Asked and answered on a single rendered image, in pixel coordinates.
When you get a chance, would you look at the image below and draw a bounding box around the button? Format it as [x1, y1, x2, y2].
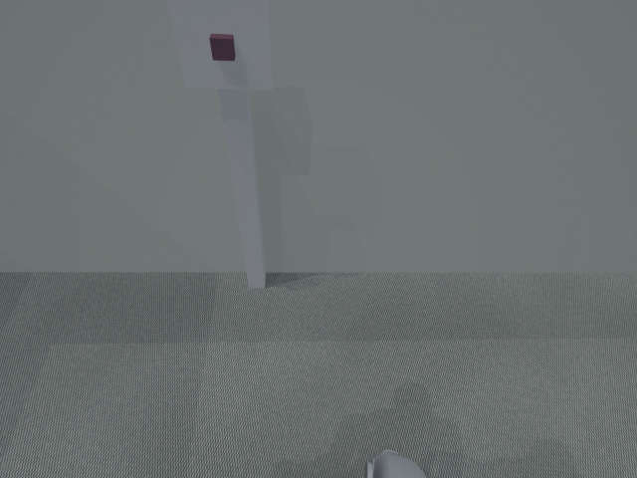
[209, 34, 236, 61]

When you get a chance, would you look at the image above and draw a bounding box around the panel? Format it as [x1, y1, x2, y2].
[166, 0, 273, 288]

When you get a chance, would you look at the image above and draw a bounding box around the robot right thigh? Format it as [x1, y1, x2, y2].
[364, 454, 427, 478]

